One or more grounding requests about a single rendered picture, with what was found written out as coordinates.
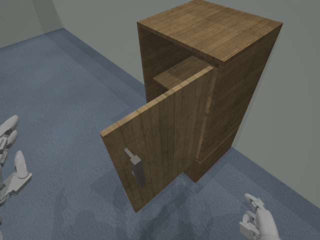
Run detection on handle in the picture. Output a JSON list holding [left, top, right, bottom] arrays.
[[124, 147, 147, 188]]

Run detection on cupboard door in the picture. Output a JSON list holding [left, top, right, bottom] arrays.
[[99, 66, 214, 213]]

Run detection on robot right hand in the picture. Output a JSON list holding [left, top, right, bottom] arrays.
[[239, 193, 279, 240]]

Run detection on robot left hand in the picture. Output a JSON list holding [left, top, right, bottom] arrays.
[[0, 115, 32, 207]]

